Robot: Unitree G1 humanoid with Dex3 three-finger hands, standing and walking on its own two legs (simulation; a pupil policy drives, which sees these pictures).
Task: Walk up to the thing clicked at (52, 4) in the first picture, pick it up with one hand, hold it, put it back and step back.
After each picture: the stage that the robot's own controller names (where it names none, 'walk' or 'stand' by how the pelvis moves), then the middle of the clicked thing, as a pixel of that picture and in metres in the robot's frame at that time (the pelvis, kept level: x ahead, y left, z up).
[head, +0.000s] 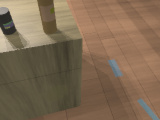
stand; (46, 8) +0.70 +0.17 +0.11
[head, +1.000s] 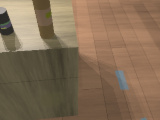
rise first; (43, 11) +0.65 +0.21 +0.12
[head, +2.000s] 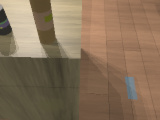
rise first; (42, 14) +0.56 +0.16 +0.14
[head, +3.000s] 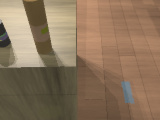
stand; (39, 26) +0.56 +0.18 +0.10
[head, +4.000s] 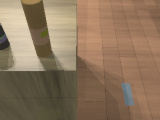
stand; (38, 29) +0.54 +0.17 +0.10
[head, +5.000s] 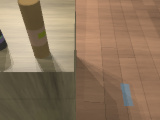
stand; (36, 30) +0.54 +0.18 +0.10
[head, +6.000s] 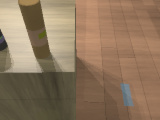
stand; (36, 30) +0.54 +0.18 +0.10
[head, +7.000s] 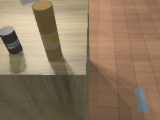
rise first; (49, 34) +0.53 +0.16 +0.10
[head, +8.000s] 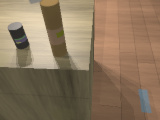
go down; (55, 30) +0.56 +0.15 +0.10
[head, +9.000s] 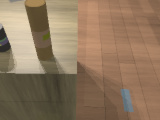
go down; (40, 32) +0.54 +0.15 +0.11
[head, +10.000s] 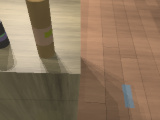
go down; (42, 29) +0.52 +0.14 +0.11
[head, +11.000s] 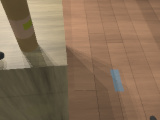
close in; (20, 20) +0.53 +0.17 +0.12
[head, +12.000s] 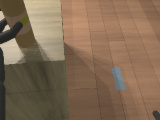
close; (16, 16) +0.54 +0.17 +0.14
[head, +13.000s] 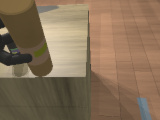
lift; (32, 43) +0.32 +0.13 +0.27
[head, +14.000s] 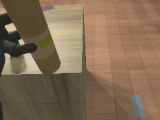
lift; (36, 36) +0.33 +0.12 +0.28
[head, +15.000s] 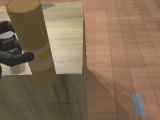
hold; (37, 49) +0.33 +0.12 +0.24
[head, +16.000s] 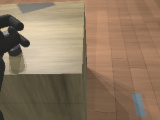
crouch; out of the picture +0.38 +0.03 -0.73
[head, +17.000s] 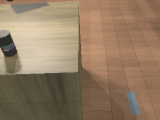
crouch; out of the picture +0.40 +0.03 -0.73
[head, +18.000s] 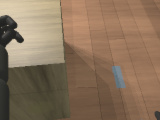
lower; out of the picture +0.36 +0.04 -0.73
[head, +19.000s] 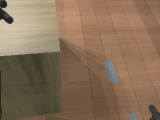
lower; out of the picture +0.37 +0.04 -0.70
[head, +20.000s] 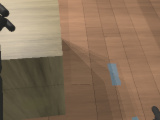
lower; out of the picture +0.33 +0.05 -0.70
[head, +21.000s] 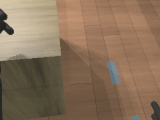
lower; out of the picture +0.32 +0.05 -0.70
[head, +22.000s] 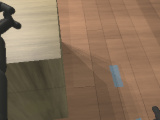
loosen; out of the picture +0.31 +0.06 -0.70
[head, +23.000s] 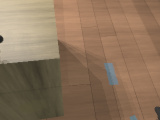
withdraw; out of the picture +0.29 +0.05 -0.70
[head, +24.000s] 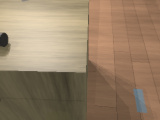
sink last; out of the picture +0.28 +0.04 -0.72
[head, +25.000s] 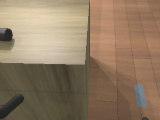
stand; out of the picture +0.33 +0.05 -0.74
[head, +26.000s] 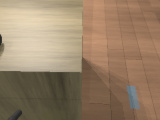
stand; out of the picture +0.29 +0.04 -0.74
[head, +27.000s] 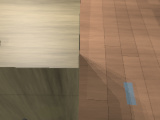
stand; out of the picture +0.32 +0.05 -0.74
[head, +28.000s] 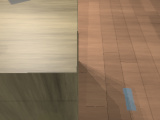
stand; out of the picture +0.33 +0.04 -0.74
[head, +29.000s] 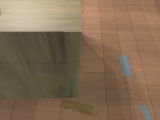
walk; (76, 106) +0.48 +0.01 -0.72
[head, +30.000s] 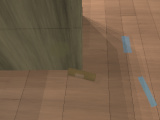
walk; (81, 74) +0.79 +0.04 -0.73
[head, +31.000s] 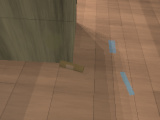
stand; (71, 66) +1.07 +0.06 -0.73
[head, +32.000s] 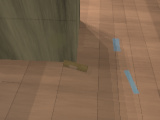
stand; (75, 66) +1.05 +0.05 -0.75
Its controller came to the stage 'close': yes
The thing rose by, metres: 0.22
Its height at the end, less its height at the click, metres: -0.85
